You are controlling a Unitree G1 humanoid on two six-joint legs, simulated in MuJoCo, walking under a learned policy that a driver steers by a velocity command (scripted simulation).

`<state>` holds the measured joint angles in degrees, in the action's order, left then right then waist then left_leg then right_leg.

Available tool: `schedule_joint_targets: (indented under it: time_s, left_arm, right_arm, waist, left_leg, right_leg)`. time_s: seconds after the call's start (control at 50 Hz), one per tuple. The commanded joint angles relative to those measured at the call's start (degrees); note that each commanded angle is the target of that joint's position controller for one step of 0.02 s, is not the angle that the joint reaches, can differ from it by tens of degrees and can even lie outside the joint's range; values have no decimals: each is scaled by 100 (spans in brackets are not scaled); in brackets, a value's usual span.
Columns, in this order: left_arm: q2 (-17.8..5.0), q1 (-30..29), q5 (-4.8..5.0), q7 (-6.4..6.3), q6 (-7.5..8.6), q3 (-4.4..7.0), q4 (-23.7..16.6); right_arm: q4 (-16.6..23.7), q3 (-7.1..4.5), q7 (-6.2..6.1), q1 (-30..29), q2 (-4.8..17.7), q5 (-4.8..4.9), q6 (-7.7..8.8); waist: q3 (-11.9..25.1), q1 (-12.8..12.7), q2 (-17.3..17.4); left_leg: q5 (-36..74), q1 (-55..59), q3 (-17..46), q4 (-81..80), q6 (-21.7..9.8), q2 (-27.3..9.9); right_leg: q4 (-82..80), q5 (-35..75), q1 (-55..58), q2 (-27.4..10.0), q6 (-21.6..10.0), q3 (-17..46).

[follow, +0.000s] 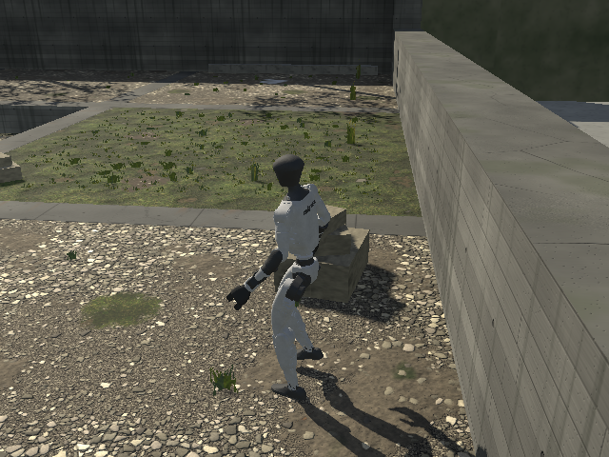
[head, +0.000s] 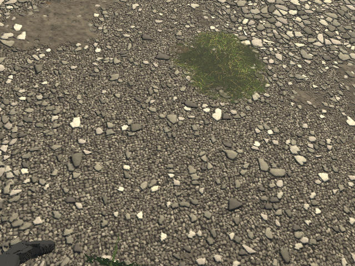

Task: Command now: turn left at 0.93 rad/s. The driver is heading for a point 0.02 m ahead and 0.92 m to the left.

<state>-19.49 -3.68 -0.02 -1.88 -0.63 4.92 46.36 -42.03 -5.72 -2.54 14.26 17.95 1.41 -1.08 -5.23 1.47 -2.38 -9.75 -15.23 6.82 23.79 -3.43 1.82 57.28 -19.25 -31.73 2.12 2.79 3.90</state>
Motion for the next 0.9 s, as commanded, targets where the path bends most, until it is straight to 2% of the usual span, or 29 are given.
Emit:
schedule_joint_targets:
  time_s: [0.02,0.06,0.16,0.24,0.26,0.28,0.3,0.32,0.34,0.36,0.38,0.4,0.44,0.5,0.54,0.6,0.64,0.66,0.68,0.7,0.72,0.74,0.76,0.78,0.8,0.82,0.84,0.86,0.9]
  left_arm:
    - [-268,-236,49,10,72,43,-339]
    - [-202,-244,43,93,95,8,-364]
    - [-414,-19,55,161,202,67,-381]
    - [-539,556,78,196,288,159,-305]
    - [-588,803,63,187,290,203,-238]
    - [-813,765,0,158,241,244,-286]
    - [-1063,605,-177,142,191,241,-364]
    - [-876,504,-220,121,215,226,-475]
    - [-573,330,-172,63,216,151,-590]
    - [-446,211,-119,-1,180,113,-631]
    - [-426,207,-58,-63,150,94,-651]
    - [-468,265,-44,-110,118,77,-640]
    - [-579,615,-93,-147,69,97,-598]
    - [-772,905,-79,-86,-25,160,-566]
    - [-906,830,-50,-5,-63,212,-617]
    - [-983,736,54,135,-48,263,-646]
    - [-1083,990,199,232,52,325,-565]
    - [-1090,977,253,257,111,335,-548]
    - [-1025,826,296,258,142,320,-551]
    - [-825,741,274,252,158,271,-548]
    - [-431,664,160,267,169,155,-582]
    - [12,232,-21,259,261,6,-1058]
    - [-235,-338,130,276,491,25,-1388]
    - [-580,-482,307,351,677,104,-1451]
    - [-663,-209,259,395,792,133,-1323]
    - [-687,17,125,419,845,154,-1170]
    - [-591,511,-603,508,480,57,-812]
    - [-503,666,-619,548,294,49,-794]
    - [-413,453,-415,550,99,-27,-926]
  right_arm:
    - [521,-248,-87,-223,1032,9,55]
    - [601,-253,-110,-291,1032,18,-11]
    - [829,-276,-54,-528,1133,-51,-101]
    - [1005,-234,-20,-891,1053,30,-152]
    - [1066,-193,-20,-972,965,54,-171]
    - [1002,-102,5,-460,602,2,-196]
    - [1103,-109,24,-127,614,38,-168]
    - [1078,-245,67,-191,1175,-31,-110]
    - [984,-330,90,-288,1431,-9,-121]
    - [910,-339,85,-302,1352,-8,-171]
    - [921,-294,95,-308,1185,-29,-211]
    - [987,-225,138,-362,994,3,-225]
    - [1209,-130,174,-708,788,63,-187]
    - [1428,-33,277,-900,658,30,-157]
    - [1480,5,330,-861,592,18,-155]
    - [1452,-32,364,-715,650,28,-258]
    - [1492,-62,398,-732,701,65,-340]
    - [1444,-87,429,-611,735,92,-339]
    - [1268,-118,455,-283,750,110,-311]
    - [962,-185,444,270,812,138,-264]
    - [511,-365,387,1359,1108,214,-198]
    - [466,-546,345,1908,1983,184,-34]
    - [728,-406,453,1614,1729,32,285]
    - [757,-245,468,1266,1304,-12,463]
    - [783,-141,453,1079,1044,42,525]
    - [809,-67,417,849,911,93,505]
    - [656,-51,338,548,1105,-340,328]
    - [678,-15,328,543,1039,-343,308]
    - [517,-3,356,813,1011,-263,349]
  waist:
    - [1049,-126,935]
    - [1082,-86,1031]
    - [1157,-42,1233]
    - [1161,-258,1316]
    - [1189,-352,1135]
    - [1476,-31,97]
    - [1199,252,-1256]
    - [929,175,-1116]
    - [798,125,-666]
    - [670,126,-405]
    - [591,67,-370]
    - [483,4,-394]
    - [466,-264,-504]
    - [749,-447,-524]
    - [854,-423,-564]
    - [858,-358,-657]
    - [958,-364,-612]
    - [916,-245,-652]
    - [852,-8,-616]
    - [870,245,-385]
    - [1059,670,461]
    - [752,742,2241]
    - [815,806,1707]
    - [437,620,1357]
    - [347,392,1129]
    - [220,195,876]
    - [108,-19,941]
    - [173,-59,1053]
    - [90,4,888]
  left_leg:
    - [1816,1331,1599,-327,-873,-1099]
    - [1624,1302,1816,-228,-849,-1036]
    - [1836,1058,2488,51,-788,-938]
    - [1692,734,2790,366,-522,-594]
    - [1024,369,2615,642,-316,-338]
    - [-1141,-260,1905,1642,-51,233]
    - [-2835,-1511,926,2647,213,972]
    - [-2584,-1986,723,3694,466,349]
    - [-2117,-1964,556,4066,557,83]
    - [-1721,-1980,433,4256,620,-33]
    - [-1423,-2119,305,4537,682,-125]
    - [-1263,-2221,94,4569,734,-228]
    - [-1076,-2413,-311,4178,835,-450]
    - [-1101,-2310,-486,3503,946,-709]
    - [-999,-1866,-672,2935,892,-759]
    - [-810,-1117,-1033,2115,706,-632]
    - [-1017,-753,-1108,1791,469,-661]
    - [-1111,-534,-1145,1560,302,-648]
    - [-1012,-83,-1289,1179,121,-571]
    - [-1008,711,-1436,884,-85,-378]
    - [-1379,2100,-954,424,-505,-340]
    - [-2380,3129,2340,-366,-1531,-1685]
    - [-3544,3066,4263,-1385,-2142,-2228]
    - [-3462,2822,3887,-1540,-1938,-2297]
    - [-3147,2535,3316,-1466,-1719,-2063]
    - [-2609,2213,2721,-1389,-1505,-1793]
    - [-1805,1488,1792,-1466,-1008,-1100]
    - [-1425,1132,1499,-1499,-981,-822]
    - [-1193,864,1421,-1526,-1077,-719]
  right_leg:
    - [-609,189,-378,126,130,224]
    - [-1121,245,-180,184,160,296]
    - [-1851,109,431,256,168,446]
    - [-3310,623,1468,178,38,342]
    - [-3926,1335,2097,-71,-50,319]
    - [-3964,1789,2948,-1126,-429,1152]
    - [-4058,2859,3103,-2116,-1331,2491]
    - [-4170,2747,2833,-2618,-1768,2727]
    - [-4103,2329,2658,-2292,-1661,2054]
    - [-4054,1805,2542,-1901,-1440,1468]
    - [-4048,1668,2533,-1729,-1361,1124]
    - [-4109,1840,2498,-1645,-1373,791]
    - [-4217,2218,2775,-1607,-1487,341]
    - [-4177,2921,3356,-1875,-1669,-1]
    - [-4134,3171,3288,-1914,-1582,-413]
    - [-3964,3220,3024,-1898,-1349,-966]
    - [-4172,1253,2944,-2137,-1245,-885]
    - [-4239,130,2818,-2203,-1161,-833]
    - [-4122,-648,2529,-2182,-1034,-919]
    - [-3616,-996,2043,-1996,-873,-1182]
    - [-1916,-816,1106,-1497,-601,-1675]
    - [709,-1735,-1487,-534,-129,-1682]
    - [1448,-1543,-2759,-106,-243,-146]
    - [1449,-1071,-2882,-399,-436,118]
    - [1117,-588,-2518,-535,-527,162]
    - [612,-131,-2142,-634,-476,147]
    - [256,402,-1308,-780,-217,-230]
    - [230,665,-883,-616,-46,-444]
    - [-43,789,-843,-555,202,-546]
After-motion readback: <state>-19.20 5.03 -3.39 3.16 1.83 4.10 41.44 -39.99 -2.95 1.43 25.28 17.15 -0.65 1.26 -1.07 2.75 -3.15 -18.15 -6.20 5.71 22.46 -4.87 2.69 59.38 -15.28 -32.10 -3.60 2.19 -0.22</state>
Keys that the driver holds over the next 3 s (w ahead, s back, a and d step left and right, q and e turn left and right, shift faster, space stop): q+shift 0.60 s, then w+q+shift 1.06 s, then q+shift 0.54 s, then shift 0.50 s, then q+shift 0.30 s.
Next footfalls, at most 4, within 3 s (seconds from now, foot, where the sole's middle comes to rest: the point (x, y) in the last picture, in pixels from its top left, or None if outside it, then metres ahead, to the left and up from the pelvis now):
0.28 right None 0.13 -0.13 -0.79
0.72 left None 0.00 0.12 -0.79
1.12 right None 0.39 0.30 -0.79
1.58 left None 0.30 0.76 -0.79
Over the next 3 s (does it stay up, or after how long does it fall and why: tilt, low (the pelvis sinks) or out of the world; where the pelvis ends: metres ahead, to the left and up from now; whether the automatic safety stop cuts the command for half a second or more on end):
stays up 0.28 1.02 -0.01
